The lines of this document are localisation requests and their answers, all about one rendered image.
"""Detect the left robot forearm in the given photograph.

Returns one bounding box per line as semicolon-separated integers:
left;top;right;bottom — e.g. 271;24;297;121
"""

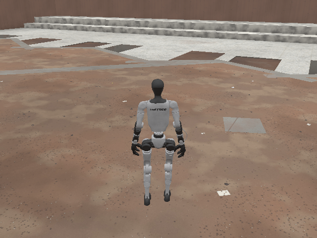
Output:
132;121;141;144

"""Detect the left robot hand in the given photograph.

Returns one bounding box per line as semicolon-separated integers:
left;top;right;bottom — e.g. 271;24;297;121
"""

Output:
131;143;142;156

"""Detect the right robot upper arm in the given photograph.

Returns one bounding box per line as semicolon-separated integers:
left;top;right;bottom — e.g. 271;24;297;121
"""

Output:
168;100;180;128

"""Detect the right robot forearm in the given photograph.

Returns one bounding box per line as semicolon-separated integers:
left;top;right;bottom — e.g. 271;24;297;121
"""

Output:
175;121;185;145

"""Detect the humanoid robot head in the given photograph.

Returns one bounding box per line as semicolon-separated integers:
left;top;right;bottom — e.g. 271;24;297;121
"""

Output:
150;79;166;104

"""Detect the left robot thigh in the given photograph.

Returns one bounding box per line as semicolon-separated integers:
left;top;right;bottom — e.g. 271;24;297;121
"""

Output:
142;138;152;175

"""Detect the left robot upper arm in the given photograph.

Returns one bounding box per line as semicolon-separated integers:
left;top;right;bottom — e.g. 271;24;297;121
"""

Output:
136;101;148;129

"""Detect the right robot hand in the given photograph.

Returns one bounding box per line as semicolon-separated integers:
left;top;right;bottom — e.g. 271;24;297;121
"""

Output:
174;144;186;158

